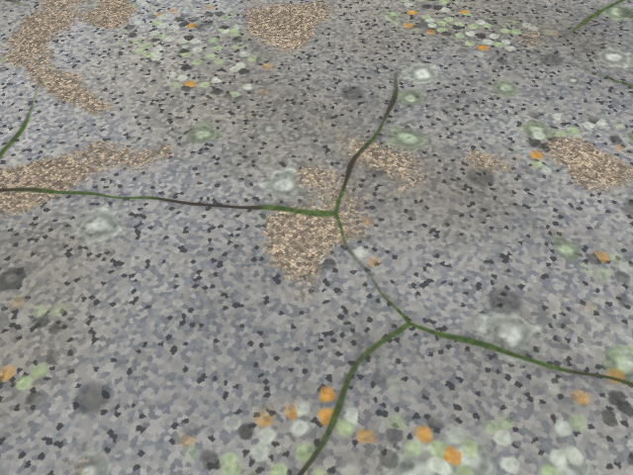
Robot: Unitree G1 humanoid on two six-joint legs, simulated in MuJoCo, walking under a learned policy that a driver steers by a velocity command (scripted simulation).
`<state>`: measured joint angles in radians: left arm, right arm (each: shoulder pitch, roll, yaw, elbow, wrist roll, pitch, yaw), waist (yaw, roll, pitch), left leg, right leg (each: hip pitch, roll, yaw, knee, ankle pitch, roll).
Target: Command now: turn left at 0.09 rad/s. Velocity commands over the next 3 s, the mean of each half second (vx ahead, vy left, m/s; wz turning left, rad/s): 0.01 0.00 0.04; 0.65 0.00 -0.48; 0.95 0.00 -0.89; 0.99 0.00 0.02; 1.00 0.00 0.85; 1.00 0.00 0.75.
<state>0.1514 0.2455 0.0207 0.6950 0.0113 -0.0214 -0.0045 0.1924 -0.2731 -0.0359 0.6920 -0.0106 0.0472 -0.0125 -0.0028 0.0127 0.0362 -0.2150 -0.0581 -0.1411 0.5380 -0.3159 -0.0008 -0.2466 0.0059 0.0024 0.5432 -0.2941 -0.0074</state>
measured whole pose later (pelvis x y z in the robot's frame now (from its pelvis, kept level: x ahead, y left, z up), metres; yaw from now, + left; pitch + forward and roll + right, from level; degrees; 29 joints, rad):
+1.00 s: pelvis +0.15 +0.03 +0.01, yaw -16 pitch +3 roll +1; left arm 0.17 0.32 0.08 0.69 0.03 0.02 -0.09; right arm 0.40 -0.26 -0.03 0.83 -0.04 -0.10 0.00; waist -0.05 -0.05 -0.05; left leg -0.02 0.02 0.16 0.29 -0.32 -0.01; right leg -0.76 -0.05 0.01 1.24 -0.14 -0.05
